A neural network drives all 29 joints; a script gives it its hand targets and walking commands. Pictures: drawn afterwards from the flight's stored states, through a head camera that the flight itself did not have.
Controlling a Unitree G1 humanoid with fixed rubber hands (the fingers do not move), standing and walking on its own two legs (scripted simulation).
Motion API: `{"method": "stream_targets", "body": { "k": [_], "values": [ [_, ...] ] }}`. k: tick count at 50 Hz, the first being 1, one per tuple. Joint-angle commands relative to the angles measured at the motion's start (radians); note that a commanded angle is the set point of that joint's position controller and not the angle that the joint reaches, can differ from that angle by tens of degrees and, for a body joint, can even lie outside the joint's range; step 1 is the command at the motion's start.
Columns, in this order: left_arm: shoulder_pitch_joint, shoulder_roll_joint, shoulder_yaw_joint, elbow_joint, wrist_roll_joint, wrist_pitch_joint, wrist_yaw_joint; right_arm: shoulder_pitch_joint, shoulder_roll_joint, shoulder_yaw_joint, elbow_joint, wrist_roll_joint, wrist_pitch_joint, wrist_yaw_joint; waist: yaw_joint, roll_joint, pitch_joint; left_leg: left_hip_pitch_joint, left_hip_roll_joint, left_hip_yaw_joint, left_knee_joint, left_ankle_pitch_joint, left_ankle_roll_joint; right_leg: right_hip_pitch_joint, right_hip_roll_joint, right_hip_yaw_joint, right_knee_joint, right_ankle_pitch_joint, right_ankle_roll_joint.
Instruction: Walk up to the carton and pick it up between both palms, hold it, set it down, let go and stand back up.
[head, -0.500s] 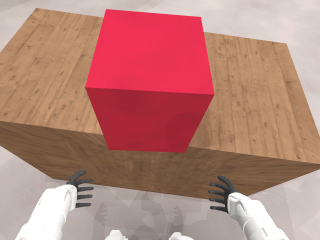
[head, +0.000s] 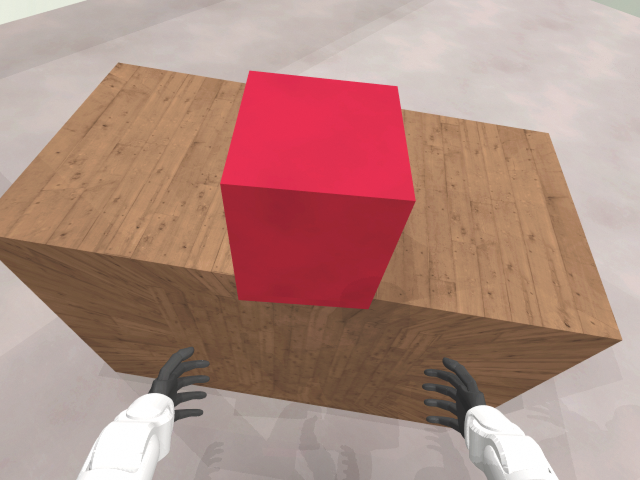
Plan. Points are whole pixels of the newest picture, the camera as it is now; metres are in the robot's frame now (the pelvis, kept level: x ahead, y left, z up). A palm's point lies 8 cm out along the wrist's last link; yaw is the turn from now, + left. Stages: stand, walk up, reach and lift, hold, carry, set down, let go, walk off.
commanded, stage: reach and lift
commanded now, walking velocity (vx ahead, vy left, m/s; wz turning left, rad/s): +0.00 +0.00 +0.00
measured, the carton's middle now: (313, 199) +0.49 +0.00 +0.05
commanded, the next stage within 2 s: none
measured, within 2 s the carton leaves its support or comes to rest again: neither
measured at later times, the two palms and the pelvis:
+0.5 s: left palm (115, 479) +0.16 +0.22 -0.06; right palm out of the picture +0.13 -0.18 -0.05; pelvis -0.05 +0.06 -0.01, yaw -8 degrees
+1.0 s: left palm (137, 398) +0.24 +0.20 -0.03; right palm (465, 418) +0.21 -0.19 -0.03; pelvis -0.01 +0.04 +0.00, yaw -7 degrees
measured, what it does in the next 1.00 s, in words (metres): stands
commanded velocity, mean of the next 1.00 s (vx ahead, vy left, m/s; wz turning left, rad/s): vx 0.00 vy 0.00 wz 0.00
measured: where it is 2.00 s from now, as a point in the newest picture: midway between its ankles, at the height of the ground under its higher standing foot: outside the picture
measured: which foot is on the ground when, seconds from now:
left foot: down 0.00-1.00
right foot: down 0.00-1.00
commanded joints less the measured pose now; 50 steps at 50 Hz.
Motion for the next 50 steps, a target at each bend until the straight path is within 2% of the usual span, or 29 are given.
{"method": "stream_targets", "body": {
  "k": [1, 3, 5, 7, 9, 10, 13, 14, 15, 16, 17, 18, 19, 20, 21, 22, 23, 24, 26, 27, 29, 31, 35, 38, 42, 46, 50],
  "values": [
    [0.109, 0.031, 0.083, 0.014, 0.139, 0.083, -0.057, 0.177, -0.054, 0.019, 0.112, 0.02, 0.007, -0.068, 0.012, 0.141, -0.094, 0.443, -0.068, 0.019, -0.076, 0.13, -0.012, 0.256, -0.052, 0.094, -0.207, 0.278, 0.045],
    [0.156, 0.019, 0.113, -0.023, 0.196, 0.073, -0.064, 0.177, -0.044, 0.011, 0.05, 0.0, -0.053, -0.108, 0.03, 0.143, -0.042, 0.491, -0.066, 0.014, -0.114, 0.095, 0.003, 0.234, -0.048, 0.101, -0.23, 0.249, 0.031],
    [0.188, 0.011, 0.131, -0.071, 0.227, 0.02, -0.059, 0.18, -0.027, -0.003, -0.074, -0.033, -0.119, -0.133, 0.065, 0.118, -0.019, 0.532, -0.061, 0.022, -0.132, 0.058, 0.016, 0.19, -0.051, 0.099, -0.245, 0.149, 0.02],
    [0.184, 0.005, 0.129, -0.12, 0.237, -0.052, -0.045, 0.184, -0.01, -0.013, -0.206, -0.064, -0.177, -0.133, 0.096, 0.058, 0.001, 0.572, -0.068, 0.034, -0.105, 0.015, 0.027, 0.094, -0.072, 0.102, -0.263, 0.003, 0.0],
    [0.15, -0.001, 0.105, -0.165, 0.228, -0.131, -0.031, 0.171, 0.003, -0.008, -0.313, -0.083, -0.231, -0.12, 0.112, -0.026, 0.013, 0.64, -0.085, 0.035, -0.028, -0.037, 0.039, -0.076, -0.119, 0.119, -0.281, -0.147, -0.03],
    [0.118, -0.004, 0.086, -0.189, 0.216, -0.166, -0.025, 0.159, 0.001, -0.008, -0.359, -0.09, -0.253, -0.111, 0.111, -0.071, 0.012, 0.693, -0.097, 0.034, 0.027, -0.066, 0.043, -0.183, -0.149, 0.133, -0.289, -0.227, -0.047],
    [0.033, 0.009, 0.011, -0.284, 0.174, -0.229, -0.021, 0.135, 0.008, 0.017, -0.444, -0.074, -0.292, -0.097, 0.077, -0.194, 0.004, 0.92, -0.145, 0.017, 0.232, -0.105, 0.032, -0.54, -0.243, 0.184, -0.323, -0.446, -0.101],
    [0.021, 0.016, -0.012, -0.32, 0.147, -0.234, -0.017, 0.119, 0.021, 0.025, -0.451, -0.061, -0.292, -0.097, 0.077, -0.184, 0.013, 0.879, -0.132, 0.009, 0.24, -0.143, 0.025, -0.545, -0.236, 0.165, -0.295, -0.446, -0.097],
    [0.023, 0.008, -0.034, -0.365, 0.121, -0.236, -0.005, 0.128, 0.023, 0.017, -0.465, -0.047, -0.286, -0.094, 0.074, -0.15, 0.013, 0.808, -0.107, -0.005, 0.22, -0.249, 0.024, -0.5, -0.207, 0.133, -0.241, -0.43, -0.081],
    [0.025, -0.045, -0.062, -0.384, 0.079, -0.237, 0.028, 0.102, 0.011, -0.015, -0.465, -0.032, -0.266, -0.081, 0.088, 0.003, 0.064, 0.47, 0.011, -0.064, 0.047, -0.533, 0.04, -0.229, -0.092, 0.035, -0.092, -0.293, -0.012],
    [0.037, -0.148, -0.071, -0.356, 0.044, -0.251, 0.082, 0.093, -0.055, -0.091, -0.448, -0.027, -0.23, -0.042, 0.085, 0.204, 0.133, -0.069, 0.142, -0.11, -0.222, -0.865, 0.074, 0.278, 0.058, -0.057, 0.115, -0.086, 0.073],
    [0.048, -0.186, -0.059, -0.317, 0.047, -0.288, 0.123, 0.177, -0.13, -0.133, -0.353, -0.037, -0.225, 0.002, 0.057, 0.223, 0.097, -0.24, 0.16, -0.121, -0.262, -0.793, 0.091, 0.565, 0.052, -0.018, 0.158, 0.083, 0.064],
    [0.046, -0.173, -0.068, -0.316, 0.053, -0.286, 0.134, 0.192, -0.149, -0.142, -0.295, -0.04, -0.218, 0.026, 0.059, 0.231, 0.051, -0.122, 0.159, -0.164, -0.219, -0.782, 0.059, 0.479, 0.031, -0.013, 0.131, 0.067, 0.056],
    [0.023, -0.156, -0.07, -0.311, 0.056, -0.273, 0.134, 0.163, -0.163, -0.152, -0.244, -0.041, -0.204, 0.042, 0.055, 0.208, 0.048, -0.074, 0.158, -0.199, -0.21, -0.809, 0.029, 0.41, 0.031, -0.024, 0.119, 0.05, 0.065],
    [0.008, -0.164, -0.074, -0.302, 0.065, -0.264, 0.135, 0.137, -0.175, -0.152, -0.21, -0.05, -0.197, 0.058, 0.057, 0.221, 0.04, -0.062, 0.172, -0.23, -0.228, -0.918, 0.03, 0.406, 0.055, -0.043, 0.123, 0.022, 0.079],
    [-0.034, -0.149, -0.063, -0.272, 0.066, -0.249, 0.134, 0.097, -0.16, -0.165, -0.175, -0.057, -0.19, 0.072, 0.042, 0.206, 0.041, -0.056, 0.156, -0.191, -0.226, -0.86, 0.03, 0.418, 0.051, -0.042, 0.103, 0.021, 0.075],
    [-0.063, -0.134, -0.056, -0.25, 0.069, -0.224, 0.135, 0.049, -0.157, -0.168, -0.147, -0.07, -0.172, 0.084, 0.059, 0.186, 0.028, -0.01, 0.125, -0.167, -0.198, -0.789, 0.015, 0.366, 0.038, -0.038, 0.085, -0.01, 0.067],
    [-0.11, -0.125, -0.045, -0.227, 0.079, -0.194, 0.14, -0.026, -0.156, -0.172, -0.151, -0.075, -0.159, 0.094, 0.074, 0.176, 0.007, 0.004, 0.115, -0.153, -0.179, -0.773, 0.01, 0.334, 0.035, -0.037, 0.079, -0.033, 0.065],
    [-0.16, -0.132, -0.021, -0.195, 0.091, -0.156, 0.161, -0.102, -0.159, -0.175, -0.186, -0.073, -0.143, 0.118, 0.099, 0.166, -0.015, 0.033, 0.097, -0.105, -0.156, -0.717, 0.013, 0.331, 0.026, -0.016, 0.063, -0.063, 0.055],
    [-0.17, -0.132, -0.012, -0.178, 0.094, -0.139, 0.169, -0.134, -0.16, -0.172, -0.208, -0.072, -0.136, 0.126, 0.119, 0.149, -0.03, 0.058, 0.085, -0.089, -0.144, -0.678, 0.011, 0.323, 0.014, -0.002, 0.05, -0.08, 0.048],
    [-0.178, -0.128, 0.002, -0.155, 0.094, -0.113, 0.18, -0.181, -0.159, -0.166, -0.26, -0.075, -0.128, 0.132, 0.14, 0.094, -0.046, 0.098, 0.056, -0.06, -0.126, -0.595, 0.008, 0.308, -0.012, 0.03, 0.016, -0.119, 0.036],
    [-0.191, -0.117, 0.02, -0.129, 0.095, -0.102, 0.18, -0.203, -0.151, -0.157, -0.283, -0.082, -0.123, 0.129, 0.149, 0.051, -0.051, 0.112, 0.029, -0.022, -0.104, -0.487, 0.019, 0.312, -0.037, 0.061, -0.016, -0.152, 0.027],
    [-0.208, -0.102, 0.066, -0.085, 0.105, -0.118, 0.156, -0.174, -0.117, -0.135, -0.273, -0.093, -0.123, 0.109, 0.145, 0.014, -0.025, 0.152, -0.008, 0.036, -0.072, -0.303, 0.039, 0.322, -0.073, 0.104, -0.066, -0.173, 0.023],
    [-0.214, -0.1, 0.067, -0.099, 0.102, -0.173, 0.131, -0.131, -0.096, -0.118, -0.278, -0.082, -0.144, 0.093, 0.133, 0.007, -0.032, 0.181, -0.017, 0.045, -0.072, -0.216, 0.044, 0.329, -0.08, 0.116, -0.077, -0.123, 0.026],
    [-0.208, -0.082, 0.042, -0.146, 0.074, -0.308, 0.103, -0.086, -0.095, -0.102, -0.322, -0.062, -0.22, 0.068, 0.106, -0.008, -0.103, 0.213, -0.028, 0.039, -0.066, -0.082, 0.053, 0.353, -0.084, 0.122, -0.075, 0.005, 0.03],
    [-0.191, -0.045, 0.026, -0.113, 0.039, -0.471, 0.087, -0.066, -0.108, -0.092, -0.327, -0.055, -0.32, 0.036, 0.081, -0.025, -0.19, 0.22, -0.046, 0.023, -0.044, 0.023, 0.059, 0.401, -0.09, 0.122, -0.064, 0.142, 0.034],
    [-0.156, -0.014, 0.006, -0.081, 0.012, -0.59, 0.076, -0.042, -0.1, -0.063, -0.322, -0.036, -0.392, 0.012, 0.077, -0.029, -0.232, 0.229, -0.051, 0.009, -0.031, 0.094, 0.064, 0.437, -0.09, 0.119, -0.058, 0.229, 0.028]
  ]
}}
